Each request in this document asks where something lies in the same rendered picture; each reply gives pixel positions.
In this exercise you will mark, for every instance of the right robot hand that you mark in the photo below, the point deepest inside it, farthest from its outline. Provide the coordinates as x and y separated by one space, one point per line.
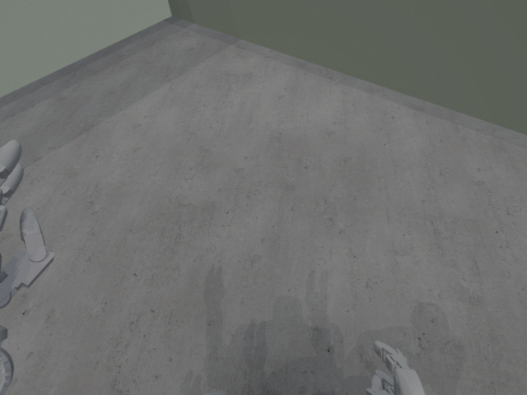
406 380

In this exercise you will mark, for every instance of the left robot hand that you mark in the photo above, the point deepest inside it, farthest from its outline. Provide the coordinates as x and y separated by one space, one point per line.
26 266

